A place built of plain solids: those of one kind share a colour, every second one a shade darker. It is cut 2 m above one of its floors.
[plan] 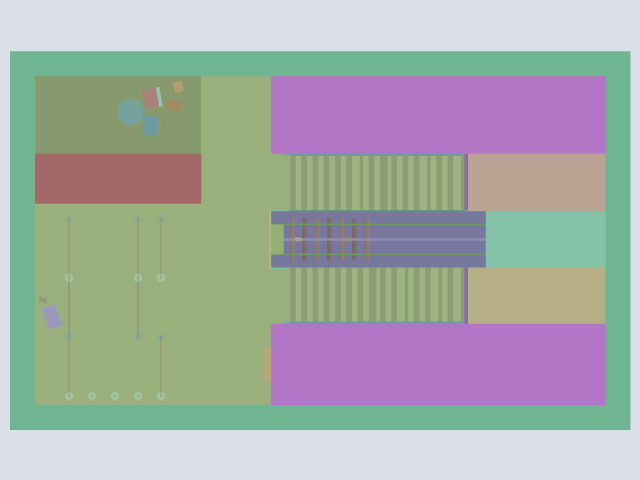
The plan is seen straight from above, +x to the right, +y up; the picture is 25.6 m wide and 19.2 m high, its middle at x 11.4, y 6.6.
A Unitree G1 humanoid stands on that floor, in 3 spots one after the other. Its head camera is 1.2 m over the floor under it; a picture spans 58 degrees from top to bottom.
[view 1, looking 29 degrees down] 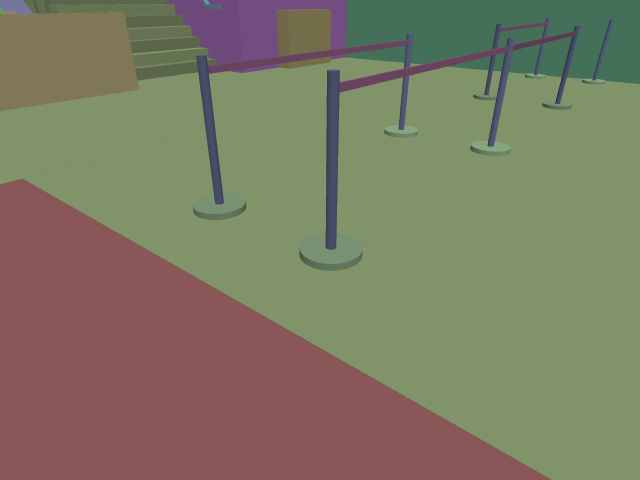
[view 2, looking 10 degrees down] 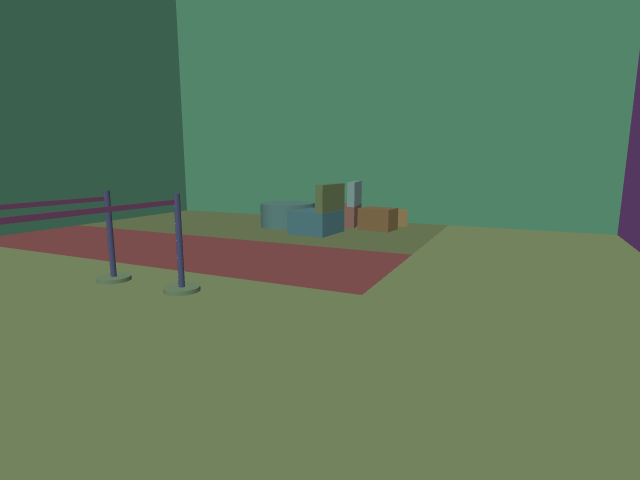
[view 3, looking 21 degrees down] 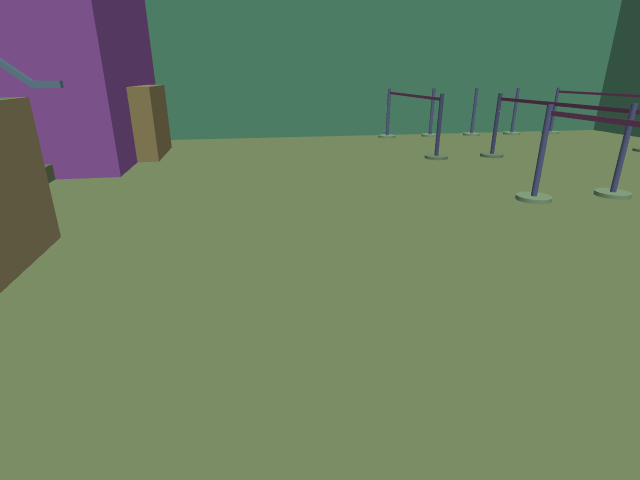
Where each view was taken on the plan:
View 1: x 2.90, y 9.05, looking -51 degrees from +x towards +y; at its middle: foot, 2.39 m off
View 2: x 7.93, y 4.38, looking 115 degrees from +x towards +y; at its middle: floor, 6.92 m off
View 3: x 7.93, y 8.92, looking -100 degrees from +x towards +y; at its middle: floor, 3.35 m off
